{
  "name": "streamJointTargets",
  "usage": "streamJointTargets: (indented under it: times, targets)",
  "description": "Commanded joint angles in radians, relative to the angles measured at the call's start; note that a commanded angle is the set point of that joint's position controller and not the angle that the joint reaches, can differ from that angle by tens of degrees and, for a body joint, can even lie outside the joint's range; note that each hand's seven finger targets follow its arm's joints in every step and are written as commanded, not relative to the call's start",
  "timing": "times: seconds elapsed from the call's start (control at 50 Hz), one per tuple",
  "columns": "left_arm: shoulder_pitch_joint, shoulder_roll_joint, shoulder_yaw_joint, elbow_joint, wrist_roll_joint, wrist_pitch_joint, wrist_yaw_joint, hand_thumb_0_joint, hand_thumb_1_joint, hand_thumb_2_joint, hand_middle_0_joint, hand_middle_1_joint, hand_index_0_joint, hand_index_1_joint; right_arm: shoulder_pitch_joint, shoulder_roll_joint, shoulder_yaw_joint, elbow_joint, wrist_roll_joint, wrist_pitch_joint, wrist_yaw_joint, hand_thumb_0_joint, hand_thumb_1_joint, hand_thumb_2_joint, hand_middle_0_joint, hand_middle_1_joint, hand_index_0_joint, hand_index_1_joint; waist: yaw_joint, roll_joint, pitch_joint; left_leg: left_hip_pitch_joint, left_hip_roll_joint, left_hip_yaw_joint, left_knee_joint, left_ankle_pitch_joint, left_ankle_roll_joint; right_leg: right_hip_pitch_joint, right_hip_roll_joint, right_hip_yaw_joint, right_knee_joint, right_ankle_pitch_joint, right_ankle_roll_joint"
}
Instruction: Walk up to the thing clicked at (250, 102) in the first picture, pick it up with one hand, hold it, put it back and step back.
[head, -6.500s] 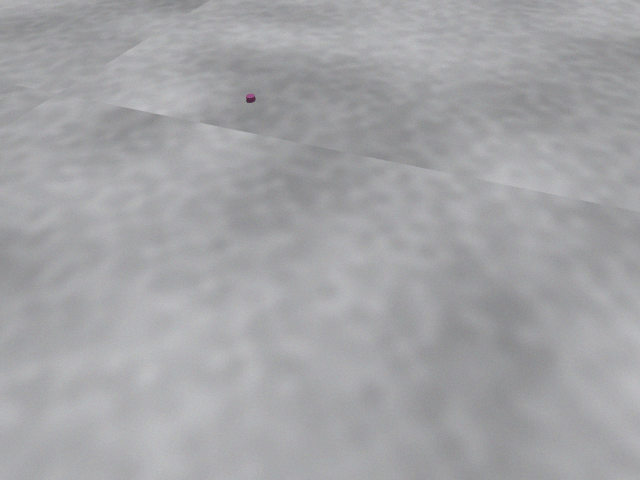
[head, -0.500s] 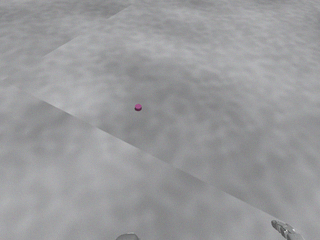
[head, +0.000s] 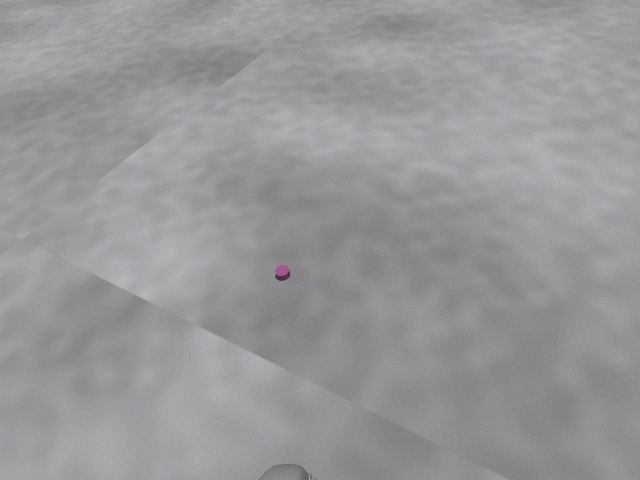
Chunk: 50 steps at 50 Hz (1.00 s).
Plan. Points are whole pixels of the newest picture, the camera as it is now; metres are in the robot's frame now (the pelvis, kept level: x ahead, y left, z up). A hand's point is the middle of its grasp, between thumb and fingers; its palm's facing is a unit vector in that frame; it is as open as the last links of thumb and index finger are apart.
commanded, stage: walk up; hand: left
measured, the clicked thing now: (282, 272) +0.98 +0.29 -0.75
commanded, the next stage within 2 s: none
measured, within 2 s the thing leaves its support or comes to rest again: neither
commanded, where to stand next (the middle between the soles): +0.59 +0.04 m, yaw +1 degrees
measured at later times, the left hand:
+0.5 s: hand (157, 426) +0.23 +0.32 -0.15, palm faces -0.04 -0.95 -0.32, open 7.4 cm
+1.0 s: hand (206, 310) +0.42 +0.27 -0.12, palm faces -0.01 -0.92 -0.40, open 7.4 cm
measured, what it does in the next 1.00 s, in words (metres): walks ahead: left foot, then right foot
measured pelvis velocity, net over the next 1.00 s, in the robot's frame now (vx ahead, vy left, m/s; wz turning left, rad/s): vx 0.36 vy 0.00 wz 0.01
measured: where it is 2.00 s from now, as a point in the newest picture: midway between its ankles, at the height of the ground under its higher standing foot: (351, 384)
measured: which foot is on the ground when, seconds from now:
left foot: up 0.00-0.24, down 0.26-0.76, up 0.78-1.00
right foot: down 0.00-0.28, up 0.30-0.70, down 0.72-1.00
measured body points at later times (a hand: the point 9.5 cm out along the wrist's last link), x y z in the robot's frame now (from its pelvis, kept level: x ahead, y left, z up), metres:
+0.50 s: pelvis +0.19 +0.04 +0.00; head +0.19 +0.07 +0.45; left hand +0.23 +0.36 -0.13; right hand +0.27 -0.28 -0.08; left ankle +0.22 +0.14 -0.73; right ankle +0.25 -0.11 -0.68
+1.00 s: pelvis +0.36 +0.00 +0.00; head +0.38 -0.02 +0.45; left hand +0.42 +0.32 -0.09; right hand +0.43 -0.32 -0.12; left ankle +0.43 +0.15 -0.69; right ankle +0.37 -0.11 -0.73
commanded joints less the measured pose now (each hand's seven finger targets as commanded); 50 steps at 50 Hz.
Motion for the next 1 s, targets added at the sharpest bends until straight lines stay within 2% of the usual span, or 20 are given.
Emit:
streamJointTargets:
  times: [0.0, 0.16, 0.22, 0.24, 0.26, 0.28, 0.32, 0.38, 0.48, 0.54, 0.64, 0.68, 0.7, 0.72, 0.74, 0.76, 0.78, 0.82, 0.84, 0.98]
  targets:
    - [0.031, 0.284, 0.086, -0.063, -0.004, -0.023, 0.023, 0.000, 0.900, 0.900, -0.200, -0.300, -0.200, -0.300, 0.001, -0.171, -0.053, -0.079, -0.015, -0.018, 0.011, 0.000, -0.900, -0.900, 0.200, 0.300, 0.200, 0.300, 0.011, -0.212, -0.003, -0.135, 0.044, -0.019, -0.160, 0.070, -0.026, 0.111, -0.244, 0.209, -0.285, 0.092, -0.178]
    - [0.033, 0.306, 0.087, -0.085, 0.003, -0.013, 0.016, 0.000, 0.900, 0.900, -0.200, -0.300, -0.200, -0.300, -0.098, -0.146, -0.057, -0.119, -0.022, -0.032, 0.029, 0.000, -0.900, -0.900, 0.200, 0.300, 0.200, 0.300, 0.016, -0.184, 0.000, 0.061, 0.041, 0.085, -0.436, 0.180, -0.002, 0.055, -0.241, 0.128, -0.210, 0.041, -0.162]
    - [0.038, 0.256, 0.062, -0.092, 0.008, -0.003, 0.017, 0.000, 0.900, 0.900, -0.200, -0.300, -0.200, -0.300, 0.099, -0.206, -0.087, -0.052, -0.026, -0.045, 0.012, 0.000, -0.900, -0.900, 0.200, 0.300, 0.200, 0.300, -0.096, 0.004, -0.093, 0.434, -0.026, 0.116, -0.496, 0.076, 0.041, -0.101, -0.149, 0.030, 0.154, 0.199, -0.111]
    - [0.071, 0.192, 0.038, -0.101, 0.001, 0.001, 0.019, 0.000, 0.900, 0.900, -0.200, -0.300, -0.200, -0.300, 0.232, -0.279, -0.112, -0.039, -0.042, -0.050, -0.005, 0.000, -0.900, -0.900, 0.200, 0.300, 0.200, 0.300, -0.157, 0.196, -0.172, 0.586, 0.130, -0.132, -0.597, -0.093, 0.111, -0.247, -0.078, -0.010, 0.483, 0.118, -0.058]
    - [0.090, 0.189, 0.044, -0.104, -0.013, 0.006, 0.023, 0.000, 0.900, 0.900, -0.200, -0.300, -0.200, -0.300, 0.220, -0.349, -0.123, -0.080, -0.024, -0.055, -0.013, 0.000, -0.900, -0.900, 0.200, 0.300, 0.200, 0.300, -0.135, 0.251, -0.161, 0.633, 0.371, -0.652, -0.799, -0.211, 0.211, -0.479, 0.088, 0.045, 0.640, -0.289, -0.019]
    - [0.044, 0.283, 0.058, -0.080, 0.000, 0.016, 0.036, 0.000, 0.900, 0.900, -0.200, -0.300, -0.200, -0.300, 0.165, -0.346, -0.129, -0.092, 0.007, -0.049, -0.011, 0.000, -0.900, -0.900, 0.200, 0.300, 0.200, 0.300, -0.124, 0.081, -0.130, 0.504, 0.412, -0.662, -0.810, -0.242, 0.270, -0.450, 0.001, 0.177, 0.714, -0.297, -0.029]
    - [0.088, 0.269, 0.049, -0.043, -0.014, 0.021, 0.030, 0.000, 0.900, 0.900, -0.200, -0.300, -0.200, -0.300, 0.055, -0.261, -0.091, -0.121, 0.003, -0.049, -0.024, 0.000, -0.900, -0.900, 0.200, 0.300, 0.200, 0.300, -0.054, -0.003, -0.048, 0.390, 0.305, -0.351, -0.778, -0.071, 0.195, -0.410, -0.046, 0.226, 0.672, -0.149, -0.016]
    - [0.140, 0.248, 0.055, 0.001, -0.006, 0.033, 0.009, 0.000, 0.900, 0.900, -0.200, -0.300, -0.200, -0.300, -0.002, -0.225, -0.072, -0.128, -0.003, -0.059, -0.022, 0.000, -0.900, -0.900, 0.200, 0.300, 0.200, 0.300, -0.022, 0.069, -0.013, 0.222, 0.236, -0.136, -0.807, 0.002, 0.172, -0.291, -0.076, 0.159, 0.527, -0.081, 0.012]
    - [0.038, 0.226, 0.062, -0.023, 0.012, 0.042, -0.019, 0.000, 0.900, 0.900, -0.200, -0.300, -0.200, -0.300, 0.017, -0.253, -0.082, -0.137, -0.010, -0.066, -0.015, 0.000, -0.900, -0.900, 0.200, 0.300, 0.200, 0.300, -0.046, 0.081, 0.031, 0.238, 0.240, -0.109, -0.866, -0.126, 0.205, -0.325, -0.098, 0.122, 0.326, -0.003, 0.040]
    - [-0.017, 0.219, 0.065, -0.029, 0.013, 0.038, -0.027, 0.000, 0.900, 0.900, -0.200, -0.300, -0.200, -0.300, 0.017, -0.254, -0.082, -0.142, -0.009, -0.062, -0.012, 0.000, -0.900, -0.900, 0.200, 0.300, 0.200, 0.300, -0.050, 0.050, 0.039, 0.225, 0.229, -0.081, -0.859, -0.164, 0.191, -0.290, -0.093, 0.103, 0.215, 0.054, 0.035]
    - [-0.058, 0.207, 0.064, -0.025, 0.010, 0.020, -0.025, 0.000, 0.900, 0.900, -0.200, -0.300, -0.200, -0.300, 0.020, -0.251, -0.079, -0.148, -0.010, -0.050, -0.010, 0.000, -0.900, -0.900, 0.200, 0.300, 0.200, 0.300, -0.046, 0.015, 0.021, 0.216, 0.220, -0.034, -0.753, -0.024, 0.170, -0.129, -0.041, 0.053, 0.063, 0.072, 0.015]
    - [0.019, 0.224, 0.073, 0.001, 0.016, 0.005, -0.012, 0.000, 0.900, 0.900, -0.200, -0.300, -0.200, -0.300, 0.018, -0.217, -0.065, -0.154, -0.012, -0.042, -0.012, 0.000, -0.900, -0.900, 0.200, 0.300, 0.200, 0.300, 0.002, -0.052, -0.028, 0.171, 0.178, 0.021, -0.579, 0.083, 0.134, 0.057, -0.006, 0.041, -0.003, 0.049, 0.004]
    - [0.114, 0.256, 0.090, 0.023, 0.014, -0.006, 0.003, 0.000, 0.900, 0.900, -0.200, -0.300, -0.200, -0.300, 0.061, -0.165, -0.044, -0.152, -0.012, -0.042, -0.015, 0.000, -0.900, -0.900, 0.200, 0.300, 0.200, 0.300, 0.046, -0.180, -0.109, 0.129, 0.120, 0.069, -0.351, 0.155, 0.103, 0.223, -0.029, 0.110, -0.071, -0.033, -0.018]
    - [0.195, 0.344, 0.113, 0.019, 0.018, -0.018, 0.018, 0.000, 0.900, 0.900, -0.200, -0.300, -0.200, -0.300, 0.095, -0.090, -0.015, -0.174, -0.008, -0.044, -0.015, 0.000, -0.900, -0.900, 0.200, 0.300, 0.200, 0.300, 0.067, -0.404, -0.166, -0.013, 0.024, 0.130, -0.061, -0.041, 0.051, 0.326, -0.259, 0.443, -0.176, -0.149, -0.076]
    - [0.186, 0.399, 0.117, 0.012, 0.006, -0.013, 0.021, 0.000, 0.900, 0.900, -0.200, -0.300, -0.200, -0.300, 0.061, -0.156, -0.031, -0.163, -0.005, -0.035, -0.022, 0.000, -0.900, -0.900, 0.200, 0.300, 0.200, 0.300, 0.079, -0.376, -0.108, -0.211, -0.070, 0.082, 0.041, -0.207, 0.021, 0.354, -0.385, 0.747, -0.287, -0.174, -0.189]
    - [0.145, 0.375, 0.108, -0.009, -0.010, -0.008, 0.022, 0.000, 0.900, 0.900, -0.200, -0.300, -0.200, -0.300, 0.030, -0.208, -0.045, -0.142, -0.015, -0.024, -0.033, 0.000, -0.900, -0.900, 0.200, 0.300, 0.200, 0.300, 0.063, -0.239, -0.053, -0.211, -0.001, -0.017, 0.099, -0.185, 0.017, 0.257, -0.398, 0.706, -0.262, -0.128, -0.218]
    - [0.114, 0.343, 0.101, -0.020, -0.019, -0.005, 0.026, 0.000, 0.900, 0.900, -0.200, -0.300, -0.200, -0.300, 0.044, -0.207, -0.044, -0.126, 0.001, -0.024, -0.031, 0.000, -0.900, -0.900, 0.200, 0.300, 0.200, 0.300, 0.046, -0.198, -0.038, -0.209, 0.012, -0.060, 0.101, -0.124, 0.018, 0.249, -0.345, 0.577, -0.243, -0.017, -0.208]
    - [0.044, 0.296, 0.085, -0.041, -0.019, -0.004, 0.032, 0.000, 0.900, 0.900, -0.200, -0.300, -0.200, -0.300, 0.077, -0.188, -0.043, -0.094, 0.004, -0.017, -0.023, 0.000, -0.900, -0.900, 0.200, 0.300, 0.200, 0.300, -0.003, -0.223, -0.020, -0.152, 0.046, -0.048, 0.024, -0.058, 0.011, 0.161, -0.263, 0.384, -0.240, 0.064, -0.158]
    - [0.038, 0.289, 0.080, -0.050, -0.013, -0.006, 0.031, 0.000, 0.900, 0.900, -0.200, -0.300, -0.200, -0.300, 0.091, -0.185, -0.044, -0.087, 0.000, -0.015, -0.017, 0.000, -0.900, -0.900, 0.200, 0.300, 0.200, 0.300, -0.010, -0.237, -0.023, -0.106, 0.040, -0.034, -0.011, -0.027, 0.004, 0.119, -0.242, 0.330, -0.247, 0.110, -0.166]
    - [0.055, 0.292, 0.088, -0.089, 0.005, -0.011, 0.023, 0.000, 0.900, 0.900, -0.200, -0.300, -0.200, -0.300, -0.018, -0.148, -0.052, -0.113, -0.029, -0.011, 0.014, 0.000, -0.900, -0.900, 0.200, 0.300, 0.200, 0.300, 0.022, -0.216, 0.014, -0.083, 0.071, 0.025, -0.290, 0.087, -0.033, 0.064, -0.231, 0.224, -0.285, -0.059, -0.199]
